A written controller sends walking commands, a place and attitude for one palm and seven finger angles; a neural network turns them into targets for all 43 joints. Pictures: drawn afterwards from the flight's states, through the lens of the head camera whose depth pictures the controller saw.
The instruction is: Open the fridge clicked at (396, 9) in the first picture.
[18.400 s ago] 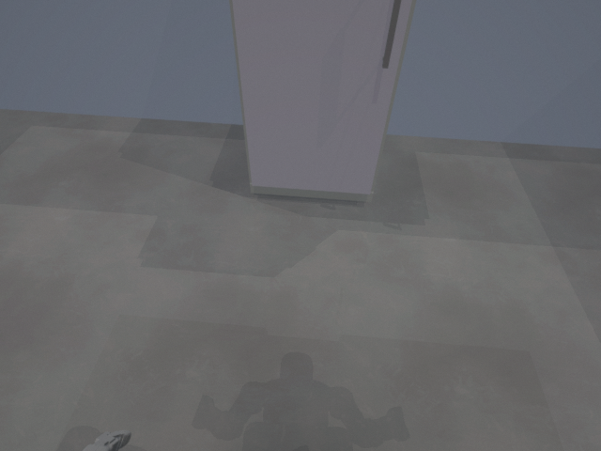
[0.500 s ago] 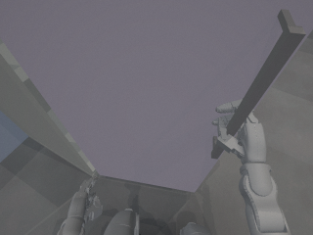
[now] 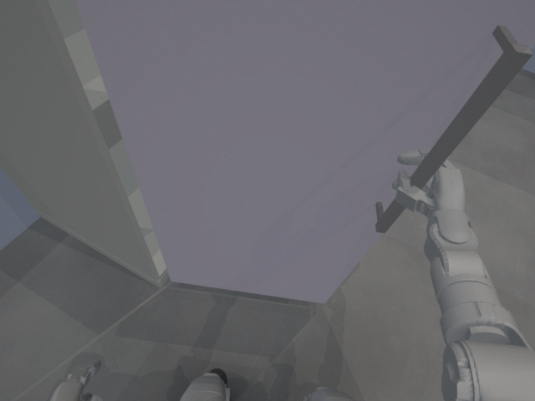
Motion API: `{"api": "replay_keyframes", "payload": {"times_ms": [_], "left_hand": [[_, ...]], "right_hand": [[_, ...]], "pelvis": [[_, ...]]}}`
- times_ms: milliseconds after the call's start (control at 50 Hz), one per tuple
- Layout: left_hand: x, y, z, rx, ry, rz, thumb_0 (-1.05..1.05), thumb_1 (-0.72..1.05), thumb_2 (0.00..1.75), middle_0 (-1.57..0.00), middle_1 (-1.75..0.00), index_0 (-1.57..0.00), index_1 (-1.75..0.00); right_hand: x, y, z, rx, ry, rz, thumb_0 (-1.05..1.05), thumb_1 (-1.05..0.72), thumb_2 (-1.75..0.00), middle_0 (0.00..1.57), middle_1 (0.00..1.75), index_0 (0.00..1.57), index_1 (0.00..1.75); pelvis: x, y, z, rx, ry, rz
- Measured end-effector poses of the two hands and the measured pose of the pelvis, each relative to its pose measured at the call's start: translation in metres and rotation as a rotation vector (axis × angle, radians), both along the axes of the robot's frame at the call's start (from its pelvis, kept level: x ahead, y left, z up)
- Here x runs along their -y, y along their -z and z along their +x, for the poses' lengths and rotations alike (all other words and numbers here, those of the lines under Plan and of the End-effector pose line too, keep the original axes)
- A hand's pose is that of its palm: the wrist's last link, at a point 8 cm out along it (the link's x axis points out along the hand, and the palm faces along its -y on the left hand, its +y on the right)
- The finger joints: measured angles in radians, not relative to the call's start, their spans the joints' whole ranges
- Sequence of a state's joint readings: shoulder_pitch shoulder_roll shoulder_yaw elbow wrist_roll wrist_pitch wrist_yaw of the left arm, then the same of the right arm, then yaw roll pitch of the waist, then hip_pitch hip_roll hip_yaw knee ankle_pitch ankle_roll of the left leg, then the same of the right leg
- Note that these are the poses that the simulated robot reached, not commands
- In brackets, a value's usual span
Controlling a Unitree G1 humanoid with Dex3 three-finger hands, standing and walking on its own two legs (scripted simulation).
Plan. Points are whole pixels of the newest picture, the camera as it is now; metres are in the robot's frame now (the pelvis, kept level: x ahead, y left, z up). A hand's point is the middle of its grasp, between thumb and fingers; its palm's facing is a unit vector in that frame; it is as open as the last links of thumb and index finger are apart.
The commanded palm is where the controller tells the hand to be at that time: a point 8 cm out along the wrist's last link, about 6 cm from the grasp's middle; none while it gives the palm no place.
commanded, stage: stop walking and hold the door back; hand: right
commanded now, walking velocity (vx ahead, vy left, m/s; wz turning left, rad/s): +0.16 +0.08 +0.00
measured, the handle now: (426, 156) +0.47 -0.18 +0.13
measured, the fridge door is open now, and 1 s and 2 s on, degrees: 68 65 66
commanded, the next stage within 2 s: loosen the grip on the handle in 0.94 s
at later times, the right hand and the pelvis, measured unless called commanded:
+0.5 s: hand (401, 162) +0.49 -0.16 +0.08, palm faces +0.10 +0.97 -0.23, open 5.4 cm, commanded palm +0.45 -0.22 +0.08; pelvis +0.02 -0.01 -0.02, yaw +4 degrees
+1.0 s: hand (403, 181) +0.45 -0.16 +0.08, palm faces +0.01 +0.98 -0.22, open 5.3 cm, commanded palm +0.44 -0.22 +0.08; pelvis +0.03 -0.04 -0.01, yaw +6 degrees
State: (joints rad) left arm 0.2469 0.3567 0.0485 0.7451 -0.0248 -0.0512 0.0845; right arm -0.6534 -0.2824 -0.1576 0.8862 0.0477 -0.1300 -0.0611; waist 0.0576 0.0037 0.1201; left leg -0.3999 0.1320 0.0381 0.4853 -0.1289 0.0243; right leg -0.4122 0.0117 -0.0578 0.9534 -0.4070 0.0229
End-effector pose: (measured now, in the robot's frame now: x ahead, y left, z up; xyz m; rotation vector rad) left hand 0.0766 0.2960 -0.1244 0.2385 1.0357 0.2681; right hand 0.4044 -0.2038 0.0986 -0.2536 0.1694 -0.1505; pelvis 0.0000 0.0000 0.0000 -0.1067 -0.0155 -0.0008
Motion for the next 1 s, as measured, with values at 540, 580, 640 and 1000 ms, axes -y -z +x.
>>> {"api": "replay_keyframes", "payload": {"times_ms": [540,580,640,1000], "left_hand": [[0.027,0.004,0.005,0.020,-0.083,-0.010,0.01,0.92,0.90,-0.21,-0.30,-0.21,-0.30],[0.024,-0.007,0.017,0.058,-0.074,0.023,0.01,0.92,0.90,-0.20,-0.30,-0.20,-0.30],[0.025,-0.020,0.033,0.108,-0.059,0.072,0.01,0.92,0.90,-0.20,-0.30,-0.20,-0.30],[0.106,-0.002,0.072,0.142,0.043,-0.106,0.01,0.91,0.90,-0.21,-0.30,-0.21,-0.30]], "right_hand": [[0.004,-0.001,0.062,0.038,-0.039,0.043,-0.02,-0.69,-0.78,0.45,1.40,0.45,1.40],[0.004,0.001,0.062,0.059,-0.049,0.059,-0.01,-0.70,-0.78,0.45,1.40,0.45,1.40],[0.004,0.003,0.060,0.105,-0.080,0.082,0.00,-0.73,-0.79,0.45,1.40,0.45,1.40],[0.006,0.004,0.024,0.163,-0.158,0.036,-0.02,-0.73,-0.80,0.45,1.40,0.41,1.40]], "pelvis": [[0.010,0.011,0.020,0.001,-0.079,0.089],[0.014,0.009,0.022,0.000,-0.081,0.081],[0.023,0.011,0.027,-0.002,-0.088,0.093],[0.038,0.014,0.033,-0.017,-0.103,0.121]]}}
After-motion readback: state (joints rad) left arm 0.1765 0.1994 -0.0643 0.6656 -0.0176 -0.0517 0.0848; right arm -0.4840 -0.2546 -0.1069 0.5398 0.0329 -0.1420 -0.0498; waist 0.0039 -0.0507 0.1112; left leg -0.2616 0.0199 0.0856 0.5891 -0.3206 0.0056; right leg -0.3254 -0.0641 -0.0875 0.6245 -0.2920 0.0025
